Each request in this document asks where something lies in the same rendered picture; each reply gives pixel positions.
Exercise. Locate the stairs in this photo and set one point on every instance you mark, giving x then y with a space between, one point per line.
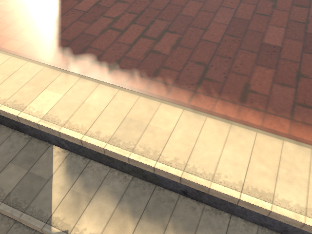
80 191

